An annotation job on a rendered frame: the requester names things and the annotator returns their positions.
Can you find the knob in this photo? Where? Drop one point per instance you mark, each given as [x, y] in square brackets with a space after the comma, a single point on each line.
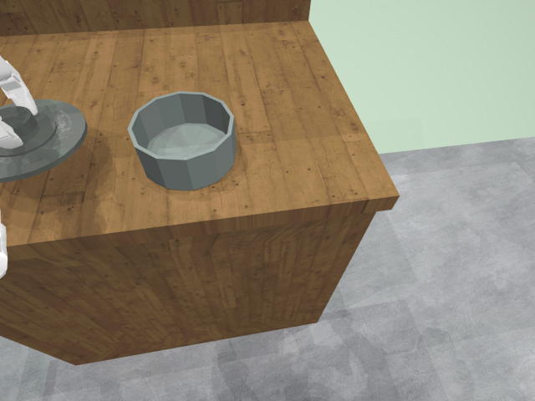
[20, 119]

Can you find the left robot hand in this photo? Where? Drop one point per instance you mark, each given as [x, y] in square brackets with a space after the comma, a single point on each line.
[16, 90]

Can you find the lid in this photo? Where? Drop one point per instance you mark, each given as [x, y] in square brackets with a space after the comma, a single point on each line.
[60, 131]

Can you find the table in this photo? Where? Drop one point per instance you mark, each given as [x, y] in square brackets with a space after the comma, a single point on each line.
[104, 263]

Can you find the pot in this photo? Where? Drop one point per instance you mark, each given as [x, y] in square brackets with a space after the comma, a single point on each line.
[184, 140]

